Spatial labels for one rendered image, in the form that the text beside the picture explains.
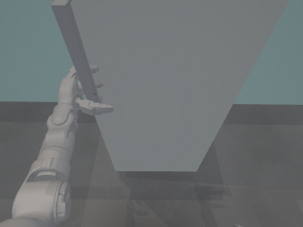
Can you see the robot left hand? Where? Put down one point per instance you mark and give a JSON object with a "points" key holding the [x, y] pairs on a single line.
{"points": [[71, 93]]}

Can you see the robot left forearm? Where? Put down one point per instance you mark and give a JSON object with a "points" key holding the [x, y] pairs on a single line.
{"points": [[53, 162]]}

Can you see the handle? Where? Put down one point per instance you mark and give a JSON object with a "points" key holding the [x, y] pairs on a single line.
{"points": [[68, 26]]}

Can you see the robot left upper arm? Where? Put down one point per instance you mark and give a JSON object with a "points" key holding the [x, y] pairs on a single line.
{"points": [[41, 204]]}

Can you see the fridge door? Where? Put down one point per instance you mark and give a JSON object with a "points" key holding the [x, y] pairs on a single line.
{"points": [[171, 70]]}

